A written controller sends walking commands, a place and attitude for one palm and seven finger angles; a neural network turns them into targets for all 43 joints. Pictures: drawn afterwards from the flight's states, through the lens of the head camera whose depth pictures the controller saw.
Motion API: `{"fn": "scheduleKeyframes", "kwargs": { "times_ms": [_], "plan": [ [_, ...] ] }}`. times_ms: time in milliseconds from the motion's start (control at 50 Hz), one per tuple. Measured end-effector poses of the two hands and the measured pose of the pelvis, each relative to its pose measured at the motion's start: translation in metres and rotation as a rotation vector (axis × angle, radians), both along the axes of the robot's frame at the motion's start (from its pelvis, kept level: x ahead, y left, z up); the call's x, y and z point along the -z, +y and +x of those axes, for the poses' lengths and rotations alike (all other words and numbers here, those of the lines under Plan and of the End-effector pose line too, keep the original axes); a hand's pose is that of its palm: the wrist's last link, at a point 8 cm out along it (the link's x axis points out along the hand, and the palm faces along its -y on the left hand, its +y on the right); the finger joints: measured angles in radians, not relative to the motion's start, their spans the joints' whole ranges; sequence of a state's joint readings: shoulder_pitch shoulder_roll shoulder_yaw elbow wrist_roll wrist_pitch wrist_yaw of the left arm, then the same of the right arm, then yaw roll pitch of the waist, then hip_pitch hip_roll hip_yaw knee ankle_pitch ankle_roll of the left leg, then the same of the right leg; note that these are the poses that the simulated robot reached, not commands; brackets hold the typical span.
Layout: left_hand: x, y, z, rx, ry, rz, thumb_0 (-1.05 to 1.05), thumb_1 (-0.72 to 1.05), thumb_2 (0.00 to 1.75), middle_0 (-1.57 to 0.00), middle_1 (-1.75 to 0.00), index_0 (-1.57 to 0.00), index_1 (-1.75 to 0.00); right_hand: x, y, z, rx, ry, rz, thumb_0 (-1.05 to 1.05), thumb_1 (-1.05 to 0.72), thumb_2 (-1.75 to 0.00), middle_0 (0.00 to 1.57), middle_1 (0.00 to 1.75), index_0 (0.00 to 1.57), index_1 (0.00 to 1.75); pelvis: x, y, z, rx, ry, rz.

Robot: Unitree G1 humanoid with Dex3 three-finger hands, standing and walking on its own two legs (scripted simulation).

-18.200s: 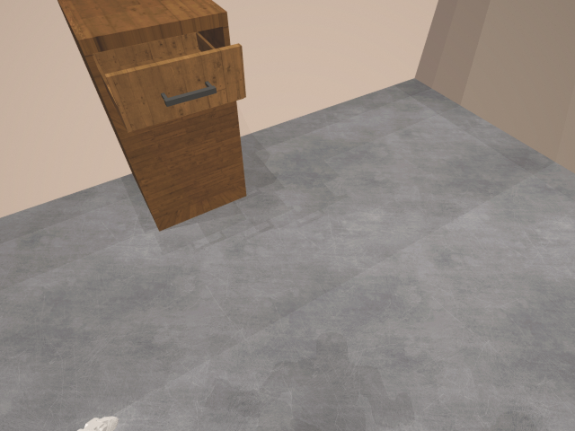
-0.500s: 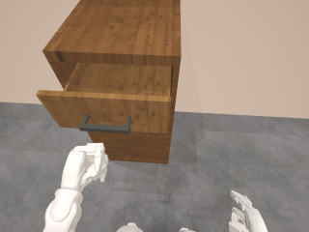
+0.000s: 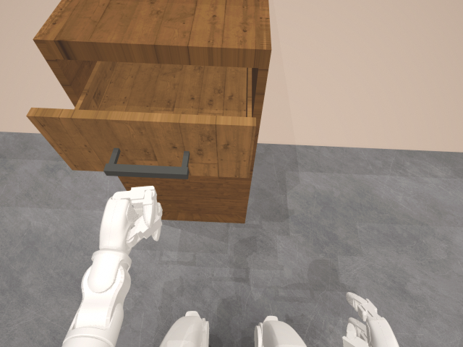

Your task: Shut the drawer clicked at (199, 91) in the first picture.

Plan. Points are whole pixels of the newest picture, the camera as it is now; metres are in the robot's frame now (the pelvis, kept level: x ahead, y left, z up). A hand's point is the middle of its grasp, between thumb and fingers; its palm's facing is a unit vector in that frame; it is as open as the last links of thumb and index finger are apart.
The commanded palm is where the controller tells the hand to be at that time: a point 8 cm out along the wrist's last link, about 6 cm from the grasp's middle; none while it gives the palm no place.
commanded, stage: bring the fist close to the handle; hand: left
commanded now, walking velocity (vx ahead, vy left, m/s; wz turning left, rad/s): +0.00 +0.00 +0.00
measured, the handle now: (149, 163) +0.44 +0.17 +0.02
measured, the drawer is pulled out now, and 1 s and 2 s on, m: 0.15 0.14 0.02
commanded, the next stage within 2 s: push the drawer shut in 0.54 s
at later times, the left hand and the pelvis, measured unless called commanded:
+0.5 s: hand (160, 215) +0.34 +0.13 +0.01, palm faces -0.07 -1.00 -0.04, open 3.3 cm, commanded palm +0.32 +0.18 +0.02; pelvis -0.01 +0.02 -0.01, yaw +0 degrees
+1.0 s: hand (161, 198) +0.37 +0.14 +0.01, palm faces -0.03 -1.00 -0.05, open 3.4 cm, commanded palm +0.36 +0.19 +0.02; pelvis -0.01 +0.01 -0.01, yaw +0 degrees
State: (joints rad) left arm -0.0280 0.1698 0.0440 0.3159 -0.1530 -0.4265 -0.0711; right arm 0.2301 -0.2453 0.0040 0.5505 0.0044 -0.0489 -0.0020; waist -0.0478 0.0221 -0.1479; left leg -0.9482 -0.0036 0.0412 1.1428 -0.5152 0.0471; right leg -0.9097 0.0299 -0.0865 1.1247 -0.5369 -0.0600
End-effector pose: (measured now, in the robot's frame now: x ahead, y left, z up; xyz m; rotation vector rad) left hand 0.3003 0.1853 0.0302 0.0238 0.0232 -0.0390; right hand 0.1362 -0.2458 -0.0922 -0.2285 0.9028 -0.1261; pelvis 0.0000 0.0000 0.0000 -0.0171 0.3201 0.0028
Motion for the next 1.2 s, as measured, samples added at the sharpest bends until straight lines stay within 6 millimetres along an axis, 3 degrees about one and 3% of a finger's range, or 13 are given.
{"fn": "scheduleKeyframes", "kwargs": {
  "times_ms": [80,220,380,540,700,820,1200],
  "plan": [
    [-0.001,0.006,0.011,-0.018,-0.069,0.011,0.02,0.9,0.9,-1.4,-1.6,-1.39,-1.6,0.009,0.005,-0.005,-0.015,0.031,0.0,0.01,-0.91,-0.9,0.2,0.3,0.2,0.3,0.008,0.004,-0.003,-0.004,0.019,-0.007],
    [0.031,-0.001,0.022,0.05,0.05,0.013,0.02,0.9,0.9,-1.4,-1.6,-1.39,-1.6,0.021,0.012,-0.017,0.002,0.086,0.004,0.01,-0.91,-0.9,0.2,0.3,0.2,0.3,0.016,0.013,-0.008,0.0,0.039,-0.017],
    [0.002,0.008,0.019,-0.009,-0.074,0.005,0.02,0.9,0.9,-1.4,-1.6,-1.39,-1.6,0.019,0.02,-0.026,0.013,0.109,0.014,0.01,-0.91,-0.9,0.2,0.3,0.2,0.3,0.012,0.02,-0.005,0.007,0.033,-0.021],
    [0.027,0.001,0.018,0.041,0.053,0.006,0.02,0.9,0.9,-1.4,-1.6,-1.39,-1.6,0.014,0.022,-0.022,0.013,0.107,0.007,0.01,-0.91,-0.9,0.21,0.3,0.2,0.3,0.012,0.022,-0.008,0.0,0.027,-0.028],
    [0.006,0.004,0.02,-0.007,-0.078,0.006,0.02,0.9,0.9,-1.4,-1.6,-1.4,-1.6,0.014,0.019,-0.017,-0.002,0.095,-0.004,0.01,-0.91,-0.9,0.2,0.3,0.2,0.3,0.013,0.021,-0.007,0.001,0.029,-0.026],
    [0.022,0.006,0.034,0.011,0.008,0.038,0.02,0.9,0.9,-1.4,-1.6,-1.4,-1.6,0.019,0.017,-0.018,-0.003,0.113,0.0,0.01,-0.91,-0.9,0.2,0.3,0.2,0.3,0.015,0.017,-0.01,-0.008,0.031,-0.027],
    [0.022,0.005,0.064,-0.017,-0.014,0.037,0.02,0.84,0.93,-1.4,-1.6,-1.4,-1.6,0.031,-0.001,-0.056,0.047,0.212,-0.022,0.01,-0.91,-0.9,0.2,0.3,0.2,0.3,0.017,0.008,-0.014,-0.011,0.05,-0.024]
  ]
}}
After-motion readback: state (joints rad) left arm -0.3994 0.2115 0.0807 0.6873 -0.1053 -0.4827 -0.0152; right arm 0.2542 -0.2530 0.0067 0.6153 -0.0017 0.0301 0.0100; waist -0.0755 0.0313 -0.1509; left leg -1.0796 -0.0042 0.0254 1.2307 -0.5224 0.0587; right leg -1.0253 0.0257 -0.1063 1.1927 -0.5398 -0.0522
